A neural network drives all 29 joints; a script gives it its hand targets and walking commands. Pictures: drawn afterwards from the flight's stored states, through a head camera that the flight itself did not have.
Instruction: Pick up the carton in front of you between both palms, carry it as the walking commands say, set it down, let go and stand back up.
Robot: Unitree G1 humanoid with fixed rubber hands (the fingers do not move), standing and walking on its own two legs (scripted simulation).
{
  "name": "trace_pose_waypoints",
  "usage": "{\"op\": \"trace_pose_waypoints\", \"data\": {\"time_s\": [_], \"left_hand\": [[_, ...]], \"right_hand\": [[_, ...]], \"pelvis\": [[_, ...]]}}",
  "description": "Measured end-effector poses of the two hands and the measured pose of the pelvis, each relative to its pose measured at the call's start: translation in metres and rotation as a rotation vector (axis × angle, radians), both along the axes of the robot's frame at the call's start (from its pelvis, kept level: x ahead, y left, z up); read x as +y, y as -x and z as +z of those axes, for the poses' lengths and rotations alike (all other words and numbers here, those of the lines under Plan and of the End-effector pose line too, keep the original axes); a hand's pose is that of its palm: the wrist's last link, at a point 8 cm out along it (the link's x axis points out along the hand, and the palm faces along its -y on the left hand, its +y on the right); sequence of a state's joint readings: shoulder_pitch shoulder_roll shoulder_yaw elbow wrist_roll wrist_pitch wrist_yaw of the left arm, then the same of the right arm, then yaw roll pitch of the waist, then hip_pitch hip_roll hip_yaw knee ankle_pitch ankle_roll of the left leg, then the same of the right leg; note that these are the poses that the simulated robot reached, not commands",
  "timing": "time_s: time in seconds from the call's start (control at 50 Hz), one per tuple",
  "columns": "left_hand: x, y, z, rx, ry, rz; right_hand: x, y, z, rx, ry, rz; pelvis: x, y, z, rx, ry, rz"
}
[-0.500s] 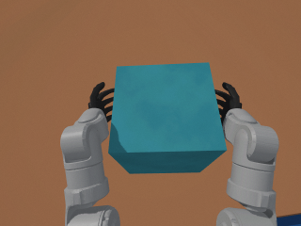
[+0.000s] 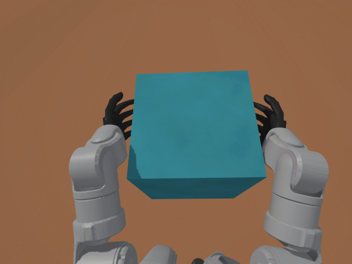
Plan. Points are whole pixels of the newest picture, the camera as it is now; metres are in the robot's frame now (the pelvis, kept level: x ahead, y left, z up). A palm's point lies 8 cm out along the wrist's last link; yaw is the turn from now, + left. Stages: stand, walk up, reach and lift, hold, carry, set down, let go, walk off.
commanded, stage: carry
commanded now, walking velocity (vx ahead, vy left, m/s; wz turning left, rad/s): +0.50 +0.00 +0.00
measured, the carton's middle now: (191, 145) +0.36 +0.05 +0.05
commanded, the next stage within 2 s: none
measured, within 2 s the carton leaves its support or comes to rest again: neither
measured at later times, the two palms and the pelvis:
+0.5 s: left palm (166, 13) +0.69 +0.15 +0.16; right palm (283, 29) +0.65 -0.15 +0.16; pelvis +0.33 +0.04 +0.04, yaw -3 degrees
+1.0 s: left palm out of the picture +0.90 +0.13 +0.14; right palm out of the picture +0.90 -0.17 +0.13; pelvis +0.66 -0.02 +0.05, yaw -1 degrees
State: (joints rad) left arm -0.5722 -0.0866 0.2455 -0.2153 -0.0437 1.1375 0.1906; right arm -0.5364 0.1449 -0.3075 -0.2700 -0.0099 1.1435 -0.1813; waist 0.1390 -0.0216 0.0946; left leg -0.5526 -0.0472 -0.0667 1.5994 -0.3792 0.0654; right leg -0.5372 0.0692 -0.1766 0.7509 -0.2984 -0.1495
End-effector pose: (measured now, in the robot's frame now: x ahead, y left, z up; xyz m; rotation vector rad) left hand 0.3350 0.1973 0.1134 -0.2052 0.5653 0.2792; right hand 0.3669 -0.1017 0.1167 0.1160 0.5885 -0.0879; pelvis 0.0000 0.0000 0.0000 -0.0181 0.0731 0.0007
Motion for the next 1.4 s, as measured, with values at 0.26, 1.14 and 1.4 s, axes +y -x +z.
{"op": "trace_pose_waypoints", "data": {"time_s": [0.26,1.14,1.4], "left_hand": [[-0.022,-0.201,0.102,-0.095,-0.074,-0.112],[-0.051,-0.663,0.025,0.013,-0.076,-0.164],[-0.047,-0.827,0.018,0.110,-0.063,-0.255]], "right_hand": [[-0.024,-0.168,0.083,-0.100,0.011,-0.082],[-0.051,-0.624,0.022,0.008,0.072,-0.072],[-0.046,-0.762,0.019,0.114,0.087,-0.156]], "pelvis": [[0.019,-0.185,0.029,0.007,-0.037,-0.011],[-0.001,-0.769,0.029,-0.026,-0.021,-0.030],[0.020,-0.915,0.048,-0.006,0.003,-0.062]]}}
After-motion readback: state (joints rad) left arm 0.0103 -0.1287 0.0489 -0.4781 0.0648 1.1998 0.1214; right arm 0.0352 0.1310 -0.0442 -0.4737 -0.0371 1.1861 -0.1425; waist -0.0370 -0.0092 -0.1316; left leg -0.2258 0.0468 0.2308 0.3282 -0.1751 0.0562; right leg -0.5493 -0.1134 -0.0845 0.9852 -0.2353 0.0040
